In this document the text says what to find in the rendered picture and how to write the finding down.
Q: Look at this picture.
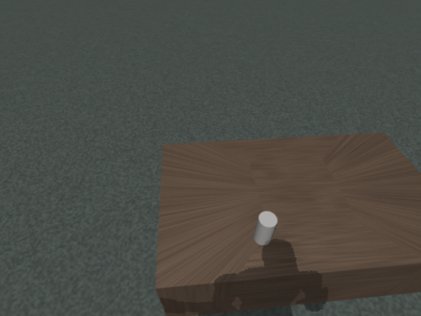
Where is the can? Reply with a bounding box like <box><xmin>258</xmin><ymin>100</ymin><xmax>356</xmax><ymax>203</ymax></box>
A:
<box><xmin>254</xmin><ymin>211</ymin><xmax>278</xmax><ymax>246</ymax></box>

